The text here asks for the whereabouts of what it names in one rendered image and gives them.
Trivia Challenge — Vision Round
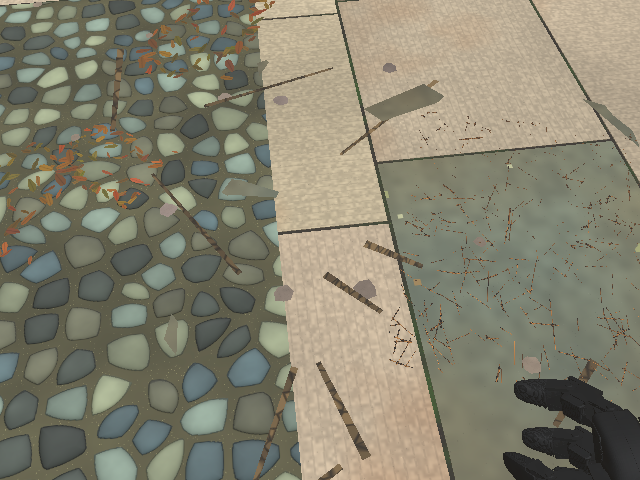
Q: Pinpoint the robot right hand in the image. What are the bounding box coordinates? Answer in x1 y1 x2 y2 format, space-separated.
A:
503 376 640 480

